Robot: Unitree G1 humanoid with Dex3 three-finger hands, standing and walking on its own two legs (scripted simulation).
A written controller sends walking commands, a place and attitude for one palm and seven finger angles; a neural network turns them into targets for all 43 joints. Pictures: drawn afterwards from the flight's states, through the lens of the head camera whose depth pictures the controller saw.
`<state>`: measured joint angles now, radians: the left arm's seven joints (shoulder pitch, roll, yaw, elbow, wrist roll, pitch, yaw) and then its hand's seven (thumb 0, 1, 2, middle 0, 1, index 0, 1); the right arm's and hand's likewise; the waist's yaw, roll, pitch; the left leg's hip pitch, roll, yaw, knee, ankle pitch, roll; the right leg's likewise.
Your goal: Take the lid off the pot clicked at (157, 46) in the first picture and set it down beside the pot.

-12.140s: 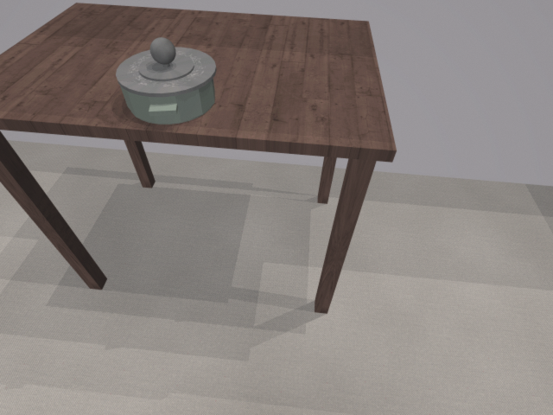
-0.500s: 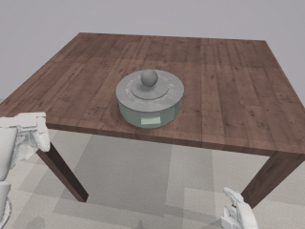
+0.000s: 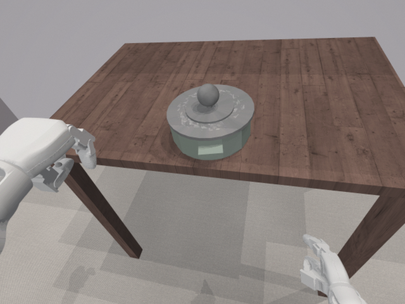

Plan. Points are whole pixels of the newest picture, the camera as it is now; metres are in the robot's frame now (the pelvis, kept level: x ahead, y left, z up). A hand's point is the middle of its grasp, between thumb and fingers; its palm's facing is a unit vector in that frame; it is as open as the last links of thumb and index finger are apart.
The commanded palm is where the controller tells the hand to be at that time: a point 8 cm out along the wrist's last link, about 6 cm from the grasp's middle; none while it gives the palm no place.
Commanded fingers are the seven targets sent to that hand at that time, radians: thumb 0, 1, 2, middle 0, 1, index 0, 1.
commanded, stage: reach forward and open the fingers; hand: left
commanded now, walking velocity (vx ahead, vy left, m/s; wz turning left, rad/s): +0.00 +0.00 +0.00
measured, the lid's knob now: (208, 95) +0.51 +0.06 +0.17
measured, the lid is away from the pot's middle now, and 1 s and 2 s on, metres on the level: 0.00 0.00 0.00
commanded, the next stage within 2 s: move the open hand above the knob in 0.90 s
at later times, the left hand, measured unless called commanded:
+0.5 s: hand (70, 129) +0.29 +0.24 +0.25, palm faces +0.04 +0.07 -1.00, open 10.0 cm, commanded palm +0.25 +0.24 +0.31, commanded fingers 0.00 -0.43 1.74 -0.88 -0.08 -0.88 -0.08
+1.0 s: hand (82, 115) +0.32 +0.23 +0.26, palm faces -0.01 +0.06 -1.00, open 10.1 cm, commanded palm +0.27 +0.23 +0.32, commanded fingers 0.00 -0.42 1.74 -0.87 -0.08 -0.87 -0.08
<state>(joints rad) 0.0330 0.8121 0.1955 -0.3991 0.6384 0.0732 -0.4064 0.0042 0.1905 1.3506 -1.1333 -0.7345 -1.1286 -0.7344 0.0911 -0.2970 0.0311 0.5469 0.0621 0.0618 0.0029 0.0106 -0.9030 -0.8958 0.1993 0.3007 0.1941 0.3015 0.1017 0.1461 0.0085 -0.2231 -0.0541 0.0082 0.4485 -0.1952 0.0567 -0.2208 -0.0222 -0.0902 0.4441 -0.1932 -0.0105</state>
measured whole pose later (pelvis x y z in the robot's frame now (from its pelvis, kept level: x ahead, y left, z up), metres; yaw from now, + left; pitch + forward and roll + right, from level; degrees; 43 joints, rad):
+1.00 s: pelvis -0.01 -0.01 +0.00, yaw -1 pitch -1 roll +1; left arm -0.43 0.80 0.07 -0.11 0.71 0.12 -0.55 0.00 -0.43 1.74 -0.89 -0.08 -0.89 -0.08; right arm 0.12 -0.32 0.03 0.54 0.08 0.06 0.01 0.01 -0.90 -0.90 0.20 0.30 0.19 0.30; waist 0.06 0.14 0.01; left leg -0.25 -0.06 0.03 0.46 -0.18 0.05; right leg -0.27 -0.03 -0.07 0.50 -0.20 -0.02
